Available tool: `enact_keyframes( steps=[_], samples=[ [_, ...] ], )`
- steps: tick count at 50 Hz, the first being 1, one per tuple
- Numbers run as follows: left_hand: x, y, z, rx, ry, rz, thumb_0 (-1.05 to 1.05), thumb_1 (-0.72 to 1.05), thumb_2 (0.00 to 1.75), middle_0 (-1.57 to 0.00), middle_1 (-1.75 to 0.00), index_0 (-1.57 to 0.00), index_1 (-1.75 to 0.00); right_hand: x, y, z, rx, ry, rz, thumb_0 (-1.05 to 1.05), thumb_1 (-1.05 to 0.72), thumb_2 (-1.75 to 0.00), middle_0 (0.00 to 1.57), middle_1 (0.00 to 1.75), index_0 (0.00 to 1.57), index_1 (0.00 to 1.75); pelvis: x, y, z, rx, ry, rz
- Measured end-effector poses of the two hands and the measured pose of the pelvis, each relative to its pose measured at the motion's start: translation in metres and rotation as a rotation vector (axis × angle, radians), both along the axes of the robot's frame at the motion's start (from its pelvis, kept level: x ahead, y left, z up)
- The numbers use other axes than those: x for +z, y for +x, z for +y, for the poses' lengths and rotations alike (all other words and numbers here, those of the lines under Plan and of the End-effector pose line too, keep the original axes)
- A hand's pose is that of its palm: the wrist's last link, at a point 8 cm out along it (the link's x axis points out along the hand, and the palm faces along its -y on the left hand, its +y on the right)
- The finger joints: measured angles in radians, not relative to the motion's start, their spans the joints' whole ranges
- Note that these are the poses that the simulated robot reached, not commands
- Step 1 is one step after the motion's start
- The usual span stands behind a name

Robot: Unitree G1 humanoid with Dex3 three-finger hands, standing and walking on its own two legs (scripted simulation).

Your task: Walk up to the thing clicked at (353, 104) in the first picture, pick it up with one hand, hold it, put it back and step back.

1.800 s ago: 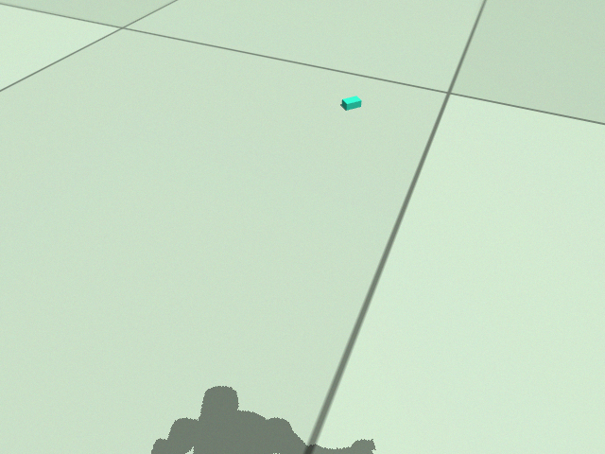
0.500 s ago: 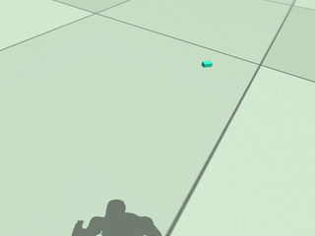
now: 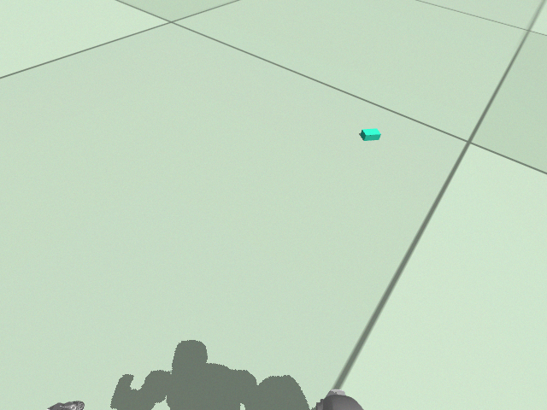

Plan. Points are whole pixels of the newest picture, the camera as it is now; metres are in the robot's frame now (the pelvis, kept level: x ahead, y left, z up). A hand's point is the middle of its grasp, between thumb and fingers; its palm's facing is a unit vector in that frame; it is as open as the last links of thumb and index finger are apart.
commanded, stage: walk up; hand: left
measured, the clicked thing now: (370, 134) +1.82 -0.71 -0.75
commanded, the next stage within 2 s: none
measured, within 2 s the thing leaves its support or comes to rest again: neither
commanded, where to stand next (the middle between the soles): +1.49 -0.98 m, yaw +12 degrees
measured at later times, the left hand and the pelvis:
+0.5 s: hand (175, 324) +0.33 +0.18 -0.17, palm faces +0.09 -0.94 -0.32, open 7.4 cm; pelvis +0.32 -0.11 -0.02, yaw +3 degrees
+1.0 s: hand (260, 183) +0.69 +0.02 -0.14, palm faces +0.00 -0.93 -0.37, open 7.4 cm; pelvis +0.56 -0.27 -0.03, yaw +3 degrees
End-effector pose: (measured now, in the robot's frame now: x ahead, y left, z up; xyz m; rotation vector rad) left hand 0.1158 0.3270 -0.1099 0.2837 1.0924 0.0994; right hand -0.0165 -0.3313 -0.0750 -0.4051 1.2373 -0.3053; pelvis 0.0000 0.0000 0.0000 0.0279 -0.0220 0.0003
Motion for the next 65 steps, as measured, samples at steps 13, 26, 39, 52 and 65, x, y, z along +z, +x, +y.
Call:
enact_keyframes(
  steps=[13, 26, 39, 52, 65],
  samples=[
    [0.019, 0.138, -0.1, 0.094, 0.042, -0.063, 0.0, 0.9, 0.9, -0.2, -0.3, -0.21, -0.3, -0.026, 0.25, -0.08, 0.13, 0.047, -0.07, 0.01, -0.9, -0.9, 0.2, 0.3, 0.21, 0.3, 0.001, 0.163, -0.082, 0.033, -0.008, 0.001],
    [-0.029, 0.211, -0.102, 0.187, 0.047, 0.093, 0.0, 0.9, 0.9, -0.2, -0.3, -0.21, -0.3, -0.004, 0.487, -0.092, 0.277, -0.008, -0.251, 0.01, -0.9, -0.9, 0.2, 0.3, 0.21, 0.3, -0.023, 0.333, -0.112, 0.061, -0.042, -0.01],
    [-0.011, 0.42, -0.171, 0.035, -0.014, -0.022, 0.0, 0.9, 0.9, -0.2, -0.29, -0.21, -0.3, 0.014, 0.497, -0.168, 0.108, -0.06, -0.079, 0.01, -0.89, -0.9, 0.21, 0.3, 0.21, 0.3, -0.003, 0.451, -0.166, 0.049, -0.007, -0.033],
    [0.018, 0.569, -0.281, 0.049, 0.1, -0.106, 0.0, 0.91, 0.9, -0.2, -0.29, -0.2, -0.3, -0.038, 0.622, -0.311, 0.075, -0.043, 0.003, 0.01, -0.9, -0.9, 0.2, 0.3, 0.21, 0.3, -0.021, 0.575, -0.286, 0.057, 0.0, -0.015],
    [0.017, 0.573, -0.35, 0.197, 0.084, 0.058, 0.0, 0.9, 0.9, -0.21, -0.3, -0.21, -0.3, -0.019, 0.807, -0.332, 0.237, 0.055, -0.091, 0.01, -0.9, -0.9, 0.2, 0.3, 0.21, 0.3, 0.002, 0.689, -0.352, 0.075, -0.046, 0.001]
  ],
)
